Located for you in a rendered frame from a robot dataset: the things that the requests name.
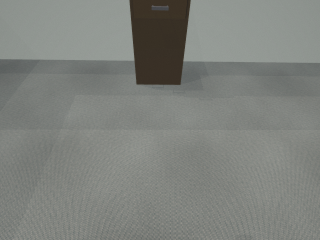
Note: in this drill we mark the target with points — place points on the drawer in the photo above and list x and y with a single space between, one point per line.
143 9

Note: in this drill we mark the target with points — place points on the cabinet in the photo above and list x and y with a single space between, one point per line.
159 47

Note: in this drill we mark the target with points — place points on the handle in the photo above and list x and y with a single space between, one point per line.
160 8

